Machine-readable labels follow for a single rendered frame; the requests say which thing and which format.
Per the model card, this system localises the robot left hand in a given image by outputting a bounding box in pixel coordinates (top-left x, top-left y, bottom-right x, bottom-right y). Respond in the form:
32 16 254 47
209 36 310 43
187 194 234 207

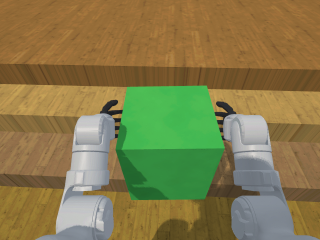
100 100 123 138

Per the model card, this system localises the robot right hand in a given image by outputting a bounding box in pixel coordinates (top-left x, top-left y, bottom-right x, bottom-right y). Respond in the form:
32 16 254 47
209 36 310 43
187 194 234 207
214 101 236 142

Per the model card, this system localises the robot right forearm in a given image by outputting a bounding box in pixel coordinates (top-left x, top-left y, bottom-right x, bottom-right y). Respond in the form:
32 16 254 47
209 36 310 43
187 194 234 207
223 114 294 232

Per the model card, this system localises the carton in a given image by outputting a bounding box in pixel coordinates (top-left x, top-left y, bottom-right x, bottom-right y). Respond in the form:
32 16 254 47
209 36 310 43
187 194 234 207
115 85 225 200

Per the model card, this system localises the robot left forearm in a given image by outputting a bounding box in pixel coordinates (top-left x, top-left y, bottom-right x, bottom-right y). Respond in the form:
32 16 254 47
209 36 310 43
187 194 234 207
56 113 115 233

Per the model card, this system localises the robot right upper arm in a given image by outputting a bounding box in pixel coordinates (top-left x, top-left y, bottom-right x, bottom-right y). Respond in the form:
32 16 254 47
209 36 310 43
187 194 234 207
231 195 320 240

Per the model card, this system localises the robot left upper arm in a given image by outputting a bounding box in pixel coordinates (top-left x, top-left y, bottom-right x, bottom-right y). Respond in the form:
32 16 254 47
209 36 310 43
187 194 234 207
35 195 114 240

